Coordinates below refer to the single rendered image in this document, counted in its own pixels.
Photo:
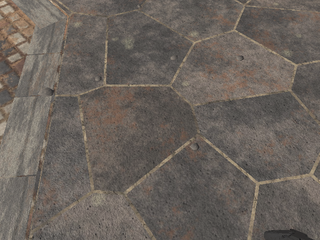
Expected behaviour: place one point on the robot right hand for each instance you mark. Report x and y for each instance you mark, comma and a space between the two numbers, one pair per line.
291, 234

